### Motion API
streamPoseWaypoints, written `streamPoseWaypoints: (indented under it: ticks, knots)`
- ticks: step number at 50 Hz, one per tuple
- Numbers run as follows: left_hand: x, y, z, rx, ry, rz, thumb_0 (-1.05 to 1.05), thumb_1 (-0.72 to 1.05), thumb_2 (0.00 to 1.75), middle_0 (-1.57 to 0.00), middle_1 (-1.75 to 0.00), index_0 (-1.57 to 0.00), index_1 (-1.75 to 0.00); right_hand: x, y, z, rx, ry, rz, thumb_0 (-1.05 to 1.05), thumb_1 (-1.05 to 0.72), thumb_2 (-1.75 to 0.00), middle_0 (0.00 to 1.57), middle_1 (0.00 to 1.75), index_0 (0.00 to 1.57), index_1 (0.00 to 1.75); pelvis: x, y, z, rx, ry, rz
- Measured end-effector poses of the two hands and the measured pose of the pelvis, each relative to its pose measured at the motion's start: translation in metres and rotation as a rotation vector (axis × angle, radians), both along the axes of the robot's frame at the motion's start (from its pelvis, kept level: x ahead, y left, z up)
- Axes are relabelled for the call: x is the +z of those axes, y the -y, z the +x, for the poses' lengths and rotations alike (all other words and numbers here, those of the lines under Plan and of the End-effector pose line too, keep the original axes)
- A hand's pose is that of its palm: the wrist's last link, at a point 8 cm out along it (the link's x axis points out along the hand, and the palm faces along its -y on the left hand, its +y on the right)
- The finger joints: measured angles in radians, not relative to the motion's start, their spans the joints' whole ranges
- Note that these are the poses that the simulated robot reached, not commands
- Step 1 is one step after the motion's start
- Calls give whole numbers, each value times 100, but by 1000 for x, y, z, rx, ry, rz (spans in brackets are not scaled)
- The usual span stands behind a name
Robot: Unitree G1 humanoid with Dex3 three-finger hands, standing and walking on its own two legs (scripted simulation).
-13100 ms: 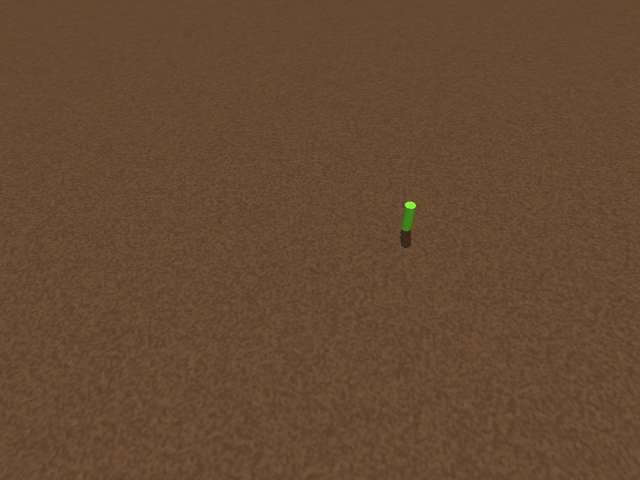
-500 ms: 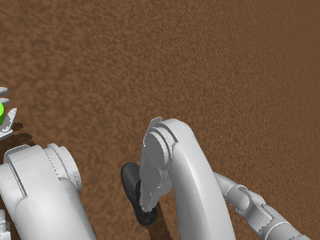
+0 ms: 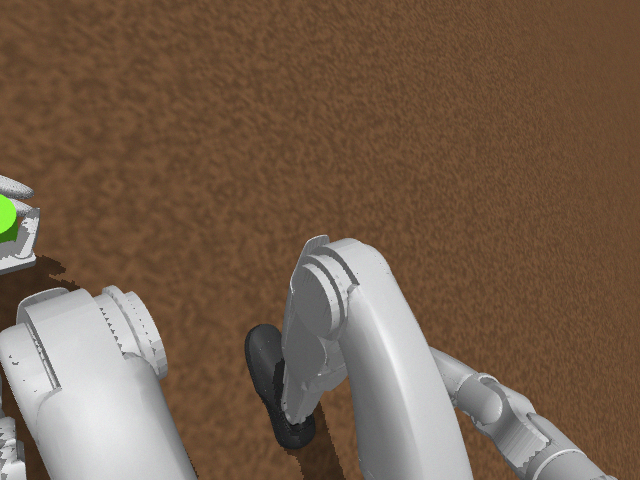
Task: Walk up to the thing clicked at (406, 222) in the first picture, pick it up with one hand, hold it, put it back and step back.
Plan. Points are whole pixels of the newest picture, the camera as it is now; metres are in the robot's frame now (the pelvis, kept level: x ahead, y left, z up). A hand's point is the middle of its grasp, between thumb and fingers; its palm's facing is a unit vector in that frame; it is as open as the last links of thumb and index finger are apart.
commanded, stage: settle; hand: left
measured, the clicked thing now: out of the picture +0.41 +0.25 -0.20
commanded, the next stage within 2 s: lift in 1.44 s
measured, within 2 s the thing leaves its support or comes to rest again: neither
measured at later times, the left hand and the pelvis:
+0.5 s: hand out of the picture +0.40 +0.25 -0.06, palm faces +0.16 -0.98 -0.07, open 5.9 cm; pelvis +0.01 -0.01 +0.02, yaw +4 degrees
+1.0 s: hand out of the picture +0.40 +0.25 +0.02, palm faces +0.14 -0.99 -0.05, open 5.9 cm; pelvis +0.03 -0.02 +0.06, yaw +10 degrees
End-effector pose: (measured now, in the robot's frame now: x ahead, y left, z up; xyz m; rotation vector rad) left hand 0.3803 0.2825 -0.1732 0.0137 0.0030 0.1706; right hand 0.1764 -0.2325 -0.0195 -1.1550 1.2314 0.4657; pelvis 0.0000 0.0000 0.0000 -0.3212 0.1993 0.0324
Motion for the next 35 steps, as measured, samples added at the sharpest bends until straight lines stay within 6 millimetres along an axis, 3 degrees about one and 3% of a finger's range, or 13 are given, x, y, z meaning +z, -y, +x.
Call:
streamPoseWaypoints:
  ticks: [7,17,24,35]
  knots:
    - [25,-8,-3,0,33,19,1,14,108,-98,-108,-94,-111,-3,-1,4,-47,22,42,0,-87,-90,21,30,21,30,4,2,2,9,-31,13]
    - [79,-21,-11,-1,50,56,1,14,107,-98,-108,-94,-111,-7,-4,17,-132,90,154,0,-87,-90,21,30,21,30,15,6,3,32,-97,47]
    - [116,-22,-14,-13,51,66,1,13,108,-99,-107,-95,-110,-12,-2,27,-218,140,229,0,-87,-90,21,30,21,30,22,9,5,49,-156,74]
    - [156,-24,-18,-21,4,62,1,13,109,-99,-107,-96,-110,-25,4,32,-384,147,296,0,-88,-90,21,30,21,30,38,14,14,74,-261,116]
